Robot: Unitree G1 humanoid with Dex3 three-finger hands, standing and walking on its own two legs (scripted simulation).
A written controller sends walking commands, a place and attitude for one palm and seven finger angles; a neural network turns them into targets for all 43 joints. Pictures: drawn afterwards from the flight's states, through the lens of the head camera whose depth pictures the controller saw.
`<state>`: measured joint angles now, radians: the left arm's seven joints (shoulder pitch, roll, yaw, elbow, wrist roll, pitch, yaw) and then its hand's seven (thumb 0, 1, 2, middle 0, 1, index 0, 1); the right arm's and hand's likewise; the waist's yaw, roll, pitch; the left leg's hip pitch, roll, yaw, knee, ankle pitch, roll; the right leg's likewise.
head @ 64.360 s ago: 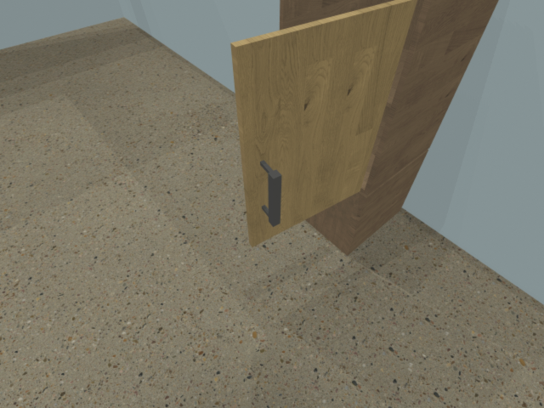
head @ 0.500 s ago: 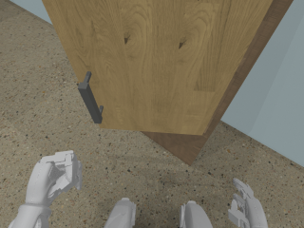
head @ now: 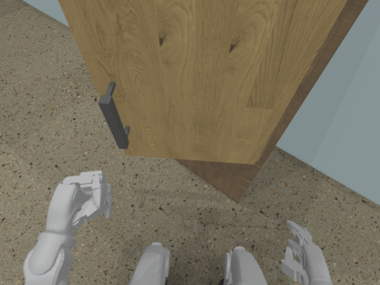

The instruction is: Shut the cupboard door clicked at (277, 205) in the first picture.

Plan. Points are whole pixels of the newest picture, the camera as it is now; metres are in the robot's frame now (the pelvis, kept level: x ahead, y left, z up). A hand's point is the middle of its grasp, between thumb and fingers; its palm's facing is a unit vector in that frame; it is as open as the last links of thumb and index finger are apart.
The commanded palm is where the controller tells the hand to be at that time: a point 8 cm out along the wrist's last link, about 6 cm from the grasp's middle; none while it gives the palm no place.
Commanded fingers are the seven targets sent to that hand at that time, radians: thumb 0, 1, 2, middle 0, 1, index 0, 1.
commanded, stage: bring the fist close to the handle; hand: left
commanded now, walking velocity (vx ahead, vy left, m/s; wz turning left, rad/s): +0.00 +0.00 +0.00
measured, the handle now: (118, 118) +0.47 +0.21 +0.03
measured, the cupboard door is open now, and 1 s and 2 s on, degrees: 33 33 24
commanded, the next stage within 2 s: push the door shut along its arc in 1.10 s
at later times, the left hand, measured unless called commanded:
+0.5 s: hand (120, 173) +0.33 +0.17 +0.03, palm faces -0.06 -1.00 -0.03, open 3.1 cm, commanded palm +0.32 +0.22 +0.03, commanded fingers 0.00 0.90 0.90 -1.30 -1.50 -1.30 -1.50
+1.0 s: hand (126, 159) +0.36 +0.16 +0.03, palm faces -0.03 -1.00 -0.03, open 3.1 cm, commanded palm +0.34 +0.22 +0.03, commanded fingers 0.00 0.90 0.90 -1.30 -1.50 -1.30 -1.50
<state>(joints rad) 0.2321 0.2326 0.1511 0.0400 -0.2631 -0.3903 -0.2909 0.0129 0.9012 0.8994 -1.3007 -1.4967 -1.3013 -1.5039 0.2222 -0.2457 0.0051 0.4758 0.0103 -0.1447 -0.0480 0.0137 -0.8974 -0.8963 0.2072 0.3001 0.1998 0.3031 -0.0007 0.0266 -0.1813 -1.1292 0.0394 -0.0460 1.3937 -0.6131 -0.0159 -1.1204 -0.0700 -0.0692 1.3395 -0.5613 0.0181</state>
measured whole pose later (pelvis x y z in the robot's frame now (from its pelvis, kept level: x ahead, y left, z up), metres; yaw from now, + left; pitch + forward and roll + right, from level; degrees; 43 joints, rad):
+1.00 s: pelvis +0.00 +0.00 +0.00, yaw -1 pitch +23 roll -1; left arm -0.22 0.23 0.22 0.52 -0.20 -0.48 -0.23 0.01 0.90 0.90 -1.30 -1.50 -1.30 -1.50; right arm 0.24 -0.25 -0.01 0.56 0.00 -0.04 -0.02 0.01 -0.90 -0.90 0.21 0.30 0.20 0.30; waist -0.04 0.02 -0.17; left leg -1.17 0.04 -0.02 1.37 -0.59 -0.02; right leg -1.19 -0.07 -0.04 1.34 -0.55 0.02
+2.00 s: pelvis -0.02 +0.01 -0.02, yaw -1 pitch +26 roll -2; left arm -0.76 0.38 0.26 1.00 -0.13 -0.46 -0.39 0.01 0.90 0.90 -1.30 -1.50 -1.30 -1.50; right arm 0.28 -0.27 0.00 0.63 0.00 -0.02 -0.02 0.01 -0.90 -0.90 0.21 0.30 0.20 0.30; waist -0.13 0.03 -0.16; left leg -1.31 0.03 -0.03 1.43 -0.58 0.00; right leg -1.31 -0.07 -0.04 1.37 -0.52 0.03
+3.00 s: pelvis -0.02 +0.01 -0.05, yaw -3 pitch +33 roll -5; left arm -1.24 0.56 0.22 1.21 -0.02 -0.25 -0.48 0.03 0.98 0.98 -1.30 -1.50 -1.30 -1.50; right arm 0.32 -0.26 0.05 0.66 -0.03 -0.08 -0.02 0.01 -0.90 -0.90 0.21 0.30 0.20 0.30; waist -0.26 0.05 -0.14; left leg -1.52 0.05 -0.05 1.55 -0.60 0.01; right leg -1.50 -0.04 -0.06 1.45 -0.51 0.03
